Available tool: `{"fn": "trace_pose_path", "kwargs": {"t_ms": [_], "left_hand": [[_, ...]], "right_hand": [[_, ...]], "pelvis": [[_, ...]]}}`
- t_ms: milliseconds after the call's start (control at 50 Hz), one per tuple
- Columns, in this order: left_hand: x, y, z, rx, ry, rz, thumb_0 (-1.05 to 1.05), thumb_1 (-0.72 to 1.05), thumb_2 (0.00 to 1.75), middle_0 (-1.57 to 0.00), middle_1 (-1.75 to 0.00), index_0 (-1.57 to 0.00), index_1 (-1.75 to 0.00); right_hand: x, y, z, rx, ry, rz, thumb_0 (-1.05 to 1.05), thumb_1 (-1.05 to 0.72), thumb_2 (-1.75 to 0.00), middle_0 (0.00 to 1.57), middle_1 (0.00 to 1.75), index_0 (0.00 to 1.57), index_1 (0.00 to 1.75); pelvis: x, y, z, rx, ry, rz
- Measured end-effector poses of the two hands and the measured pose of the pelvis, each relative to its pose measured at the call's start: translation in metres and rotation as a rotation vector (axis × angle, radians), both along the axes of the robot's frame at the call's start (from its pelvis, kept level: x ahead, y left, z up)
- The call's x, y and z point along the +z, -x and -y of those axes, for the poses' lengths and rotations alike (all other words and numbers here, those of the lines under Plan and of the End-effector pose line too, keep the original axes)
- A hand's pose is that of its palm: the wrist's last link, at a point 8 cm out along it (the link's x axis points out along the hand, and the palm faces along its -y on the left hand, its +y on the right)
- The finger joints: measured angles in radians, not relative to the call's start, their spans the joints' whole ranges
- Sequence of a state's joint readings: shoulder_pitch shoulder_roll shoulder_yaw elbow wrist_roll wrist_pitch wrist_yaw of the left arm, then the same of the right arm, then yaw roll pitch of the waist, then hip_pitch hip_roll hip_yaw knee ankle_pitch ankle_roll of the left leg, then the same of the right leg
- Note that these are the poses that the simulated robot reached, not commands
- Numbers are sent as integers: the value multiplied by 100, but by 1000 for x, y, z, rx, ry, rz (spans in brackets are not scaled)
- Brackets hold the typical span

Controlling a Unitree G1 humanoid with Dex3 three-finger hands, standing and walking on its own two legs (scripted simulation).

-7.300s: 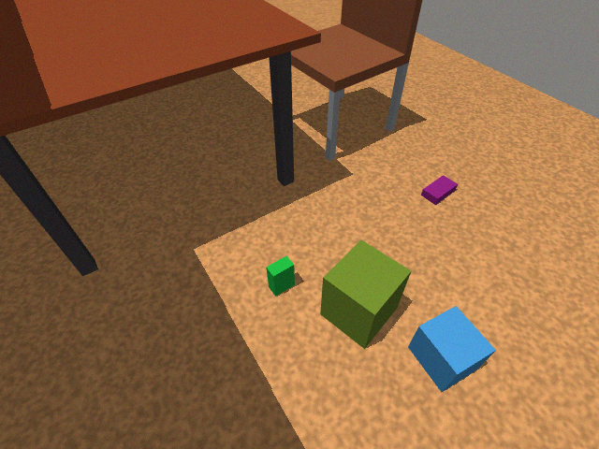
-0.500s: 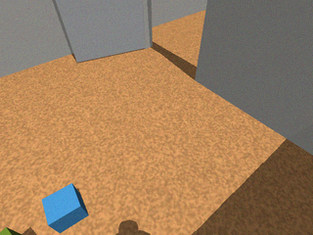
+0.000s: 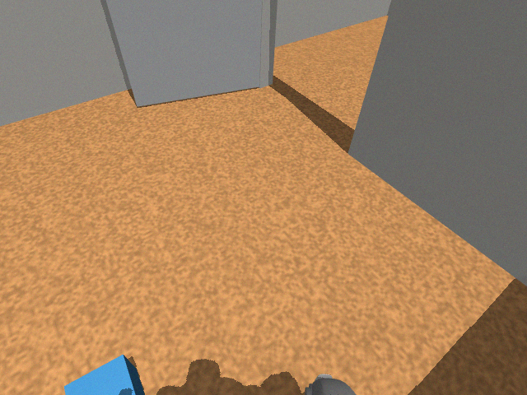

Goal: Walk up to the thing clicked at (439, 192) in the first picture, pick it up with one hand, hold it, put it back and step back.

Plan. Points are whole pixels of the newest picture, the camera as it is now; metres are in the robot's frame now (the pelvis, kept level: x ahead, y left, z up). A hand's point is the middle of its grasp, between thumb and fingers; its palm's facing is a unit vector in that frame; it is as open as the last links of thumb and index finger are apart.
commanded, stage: walk up
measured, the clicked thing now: out of the picture +0.44 +1.28 -0.76
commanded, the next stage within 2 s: none
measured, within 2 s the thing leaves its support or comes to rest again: neither
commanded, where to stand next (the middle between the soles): +1.26 +0.01 m, yaw +4 degrees
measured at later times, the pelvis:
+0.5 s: pelvis +0.28 -0.03 -0.01, yaw +4 degrees
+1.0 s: pelvis +0.54 +0.00 -0.01, yaw +2 degrees
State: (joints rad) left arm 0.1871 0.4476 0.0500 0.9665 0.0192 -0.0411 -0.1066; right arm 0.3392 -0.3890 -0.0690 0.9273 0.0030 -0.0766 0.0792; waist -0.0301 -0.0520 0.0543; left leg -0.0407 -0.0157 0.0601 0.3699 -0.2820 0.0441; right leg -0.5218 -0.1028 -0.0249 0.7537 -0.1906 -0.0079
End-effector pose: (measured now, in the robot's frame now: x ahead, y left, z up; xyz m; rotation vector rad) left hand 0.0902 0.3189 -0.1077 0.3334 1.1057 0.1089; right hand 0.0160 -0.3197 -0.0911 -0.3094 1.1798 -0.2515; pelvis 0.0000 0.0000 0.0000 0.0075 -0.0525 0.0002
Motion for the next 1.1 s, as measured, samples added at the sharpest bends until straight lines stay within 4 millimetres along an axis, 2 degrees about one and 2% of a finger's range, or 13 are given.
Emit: {"fn": "trace_pose_path", "kwargs": {"t_ms": [120,200,240,320,400,540,600,660,700,780,880,1000,1100], "left_hand": [[7,-102,18,-16,-16,60,0,91,90,-20,-30,-21,-30],[3,-173,38,-13,-39,124,0,91,90,-20,-30,-21,-30],[4,-195,48,-7,-36,158,0,91,90,-20,-30,-21,-30],[13,-211,60,31,-18,157,0,91,89,-20,-30,-21,-30],[12,-213,56,72,-18,84,0,91,89,-20,-30,-21,-30],[-7,-224,23,157,-20,-42,0,90,89,-20,-30,-21,-30],[-24,-242,3,182,-20,-93,0,90,89,-20,-30,-21,-30],[-36,-271,-11,193,-25,-141,0,91,89,-20,-30,-21,-30],[-35,-297,-15,173,-23,-149,1,91,90,-20,-30,-21,-30],[-24,-357,-17,133,-6,-101,1,91,90,-20,-30,-20,-30],[-10,-429,-13,83,0,-65,0,91,90,-20,-30,-20,-30],[1,-520,2,41,-29,-14,0,91,90,-20,-30,-21,-30],[1,-587,19,49,-74,77,0,91,90,-20,-30,-21,-30]], "right_hand": [[-22,-44,12,-24,-27,-71,1,-90,-89,21,30,20,30],[-46,-93,30,-17,-26,-108,1,-90,-89,21,30,20,30],[-50,-125,34,-4,-30,-108,1,-91,-89,20,30,20,30],[-40,-201,36,64,-38,-57,1,-91,-89,20,30,20,30],[-24,-278,36,127,-36,16,1,-91,-89,20,30,20,30],[-4,-399,23,208,11,56,1,-91,-89,20,30,20,30],[-3,-451,10,228,41,85,1,-91,-90,20,30,20,30],[-1,-492,-4,233,66,135,1,-91,-89,20,30,20,30],[4,-508,-13,208,58,159,1,-91,-89,20,30,20,30],[12,-527,-23,175,41,142,1,-91,-89,20,30,20,30],[9,-543,-20,145,21,88,1,-91,-89,21,30,20,30],[-14,-570,3,90,-6,20,1,-90,-89,21,30,20,30],[-46,-614,27,76,-11,-33,1,-91,-89,20,30,20,30]], "pelvis": [[-9,-75,14,11,-4,-14],[-26,-129,32,17,20,-21],[-27,-148,38,29,26,-16],[-14,-187,41,46,25,-7],[-6,-227,40,56,34,-13],[-9,-306,25,71,54,-23],[-20,-347,10,73,60,-27],[-26,-379,-3,70,30,-22],[-21,-397,-8,70,31,-19],[-9,-434,-11,57,18,-19],[-2,-480,-10,48,6,-20],[-9,-542,5,41,-16,-19],[-28,-595,24,52,6,-9]]}}
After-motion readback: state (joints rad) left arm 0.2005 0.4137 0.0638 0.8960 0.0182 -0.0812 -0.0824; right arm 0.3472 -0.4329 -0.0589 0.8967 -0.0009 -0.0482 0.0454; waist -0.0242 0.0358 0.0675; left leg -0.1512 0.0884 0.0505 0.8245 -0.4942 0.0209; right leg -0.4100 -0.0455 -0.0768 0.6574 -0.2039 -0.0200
